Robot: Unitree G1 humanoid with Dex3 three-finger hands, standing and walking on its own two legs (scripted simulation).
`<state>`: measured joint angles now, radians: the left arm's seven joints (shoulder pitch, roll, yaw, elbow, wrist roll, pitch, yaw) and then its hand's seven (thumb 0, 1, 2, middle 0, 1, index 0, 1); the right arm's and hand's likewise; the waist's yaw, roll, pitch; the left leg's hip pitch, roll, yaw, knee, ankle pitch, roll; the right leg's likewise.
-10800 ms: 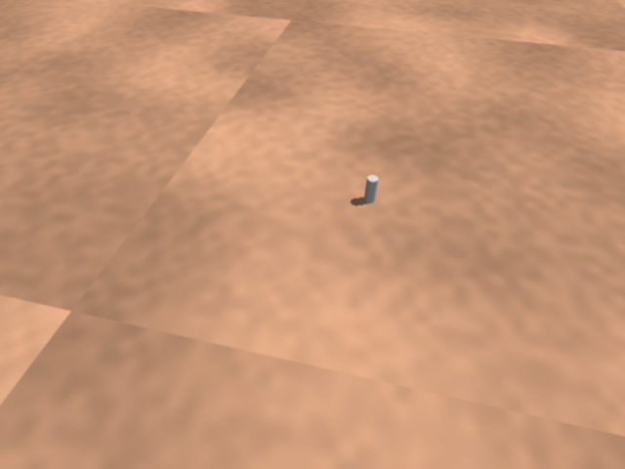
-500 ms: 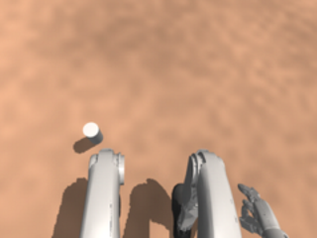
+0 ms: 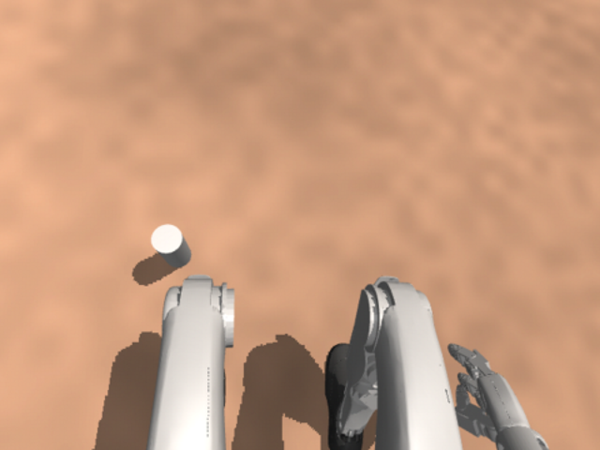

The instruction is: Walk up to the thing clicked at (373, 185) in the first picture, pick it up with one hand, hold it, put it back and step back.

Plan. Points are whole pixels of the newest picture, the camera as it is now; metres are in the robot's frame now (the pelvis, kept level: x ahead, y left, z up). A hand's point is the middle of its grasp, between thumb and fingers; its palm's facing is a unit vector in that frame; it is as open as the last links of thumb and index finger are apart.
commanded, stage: approach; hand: left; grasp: from the side
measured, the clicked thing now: (173, 247) +0.41 +0.22 -0.31
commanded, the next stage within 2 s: close in in 0.50 s
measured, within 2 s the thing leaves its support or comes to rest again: neither
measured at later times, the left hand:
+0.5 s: hand (71, 248) +0.37 +0.34 -0.17, palm faces +0.06 -1.00 +0.01, open 17.3 cm
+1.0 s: hand (148, 258) +0.38 +0.25 -0.25, palm faces +0.02 -1.00 +0.04, open 17.6 cm
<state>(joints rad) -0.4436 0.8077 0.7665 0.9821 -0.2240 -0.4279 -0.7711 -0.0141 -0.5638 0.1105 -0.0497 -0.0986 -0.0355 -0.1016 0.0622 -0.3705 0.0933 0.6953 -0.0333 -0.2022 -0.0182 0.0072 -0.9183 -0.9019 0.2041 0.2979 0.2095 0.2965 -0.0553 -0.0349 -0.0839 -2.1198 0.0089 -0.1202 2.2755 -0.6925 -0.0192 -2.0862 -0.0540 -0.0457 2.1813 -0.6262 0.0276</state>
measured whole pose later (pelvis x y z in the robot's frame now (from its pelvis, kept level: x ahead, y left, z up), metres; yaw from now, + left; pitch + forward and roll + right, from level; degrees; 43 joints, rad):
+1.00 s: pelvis -0.02 +0.02 -0.10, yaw -8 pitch +12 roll -16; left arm -0.48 0.71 0.52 1.35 -0.22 -1.09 -0.40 -0.02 -0.60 0.02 -0.07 -0.10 -0.07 -0.09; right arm -0.18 -0.39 0.42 0.61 -0.30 -0.11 0.12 0.00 -0.93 -0.90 0.21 0.30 0.21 0.30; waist -0.19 -0.23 0.24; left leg -2.20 -0.01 -0.33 2.66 -0.70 -0.02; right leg -2.08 0.01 -0.19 2.40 -0.56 0.06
